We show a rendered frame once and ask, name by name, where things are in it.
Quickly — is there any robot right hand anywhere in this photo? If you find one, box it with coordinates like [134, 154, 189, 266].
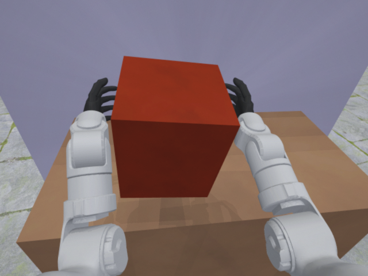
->
[225, 78, 254, 118]

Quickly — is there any carton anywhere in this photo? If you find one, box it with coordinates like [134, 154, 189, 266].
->
[111, 56, 240, 198]

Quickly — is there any right robot upper arm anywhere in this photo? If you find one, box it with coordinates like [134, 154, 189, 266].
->
[264, 211, 368, 276]

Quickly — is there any robot left forearm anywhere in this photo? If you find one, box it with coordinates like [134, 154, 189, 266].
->
[58, 110, 117, 270]

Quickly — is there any robot right forearm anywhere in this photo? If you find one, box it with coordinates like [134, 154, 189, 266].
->
[234, 112, 338, 254]

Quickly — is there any pedestal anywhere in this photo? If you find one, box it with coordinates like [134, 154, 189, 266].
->
[16, 111, 368, 276]

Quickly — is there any robot left hand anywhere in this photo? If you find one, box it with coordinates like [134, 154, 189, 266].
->
[83, 78, 117, 121]

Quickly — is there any left robot upper arm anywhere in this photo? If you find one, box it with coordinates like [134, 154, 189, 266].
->
[37, 224, 128, 276]

